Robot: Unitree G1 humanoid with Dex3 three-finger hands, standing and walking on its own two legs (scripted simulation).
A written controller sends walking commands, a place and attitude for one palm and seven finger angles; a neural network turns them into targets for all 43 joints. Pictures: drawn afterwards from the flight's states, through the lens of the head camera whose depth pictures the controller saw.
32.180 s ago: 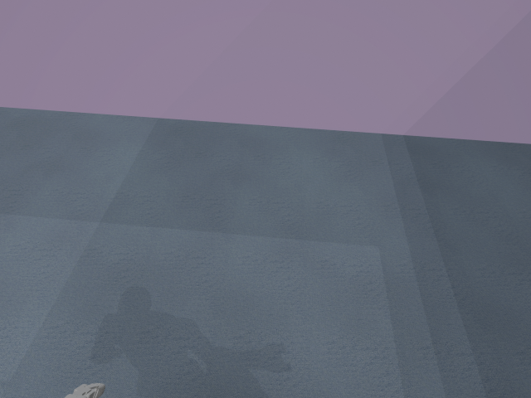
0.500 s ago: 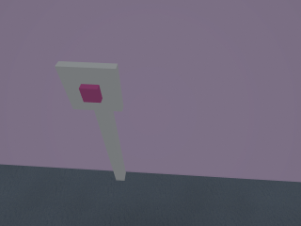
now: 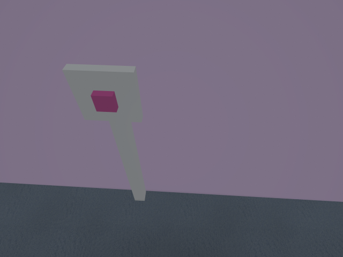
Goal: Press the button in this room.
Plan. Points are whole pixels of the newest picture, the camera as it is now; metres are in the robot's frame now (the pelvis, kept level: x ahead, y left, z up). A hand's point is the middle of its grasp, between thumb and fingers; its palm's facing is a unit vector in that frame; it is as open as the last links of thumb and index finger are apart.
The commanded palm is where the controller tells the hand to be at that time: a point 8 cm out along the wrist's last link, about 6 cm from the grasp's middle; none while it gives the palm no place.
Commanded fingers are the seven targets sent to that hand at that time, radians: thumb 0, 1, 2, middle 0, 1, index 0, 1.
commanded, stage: raise the hand and make a fist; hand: left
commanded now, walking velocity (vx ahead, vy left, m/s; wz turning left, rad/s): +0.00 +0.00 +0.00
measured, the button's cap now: (105, 100) +0.52 +0.23 +0.07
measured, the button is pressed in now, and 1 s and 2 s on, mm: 0 0 0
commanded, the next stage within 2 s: none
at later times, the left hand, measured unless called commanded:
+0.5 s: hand out of the picture +0.13 +0.17 -0.05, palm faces +0.04 -1.00 +0.02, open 5.3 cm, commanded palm +0.11 +0.23 -0.03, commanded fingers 0.00 0.90 0.90 -0.83 -0.99 -0.83 -0.99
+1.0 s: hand (83, 232) +0.17 +0.20 +0.00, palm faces +0.02 -1.00 -0.07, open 3.1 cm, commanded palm +0.14 +0.26 +0.01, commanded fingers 0.00 0.90 0.90 -1.30 -1.50 -1.30 -1.50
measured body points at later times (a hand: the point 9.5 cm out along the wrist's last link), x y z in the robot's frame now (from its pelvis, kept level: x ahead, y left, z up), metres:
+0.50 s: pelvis -0.03 -0.01 -0.07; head +0.00 +0.00 +0.37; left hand +0.13 +0.23 -0.05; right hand +0.22 -0.25 -0.08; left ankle -0.05 +0.11 -0.74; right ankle +0.03 -0.11 -0.74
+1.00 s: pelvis -0.02 +0.01 -0.06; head +0.03 +0.01 +0.39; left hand +0.16 +0.25 +0.01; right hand +0.14 -0.22 -0.14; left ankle -0.05 +0.11 -0.74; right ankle +0.03 -0.11 -0.74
